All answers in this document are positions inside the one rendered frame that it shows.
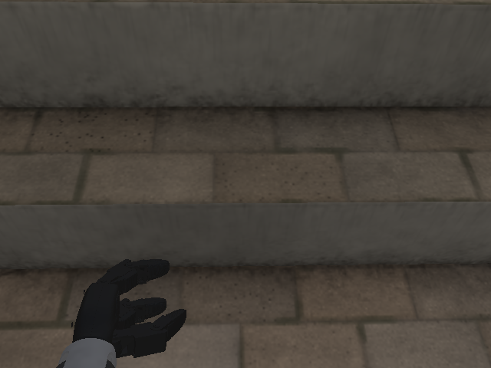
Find left robot forearm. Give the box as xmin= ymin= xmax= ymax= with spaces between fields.
xmin=56 ymin=338 xmax=117 ymax=368

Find robot left hand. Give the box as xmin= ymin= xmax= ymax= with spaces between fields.
xmin=71 ymin=259 xmax=186 ymax=358

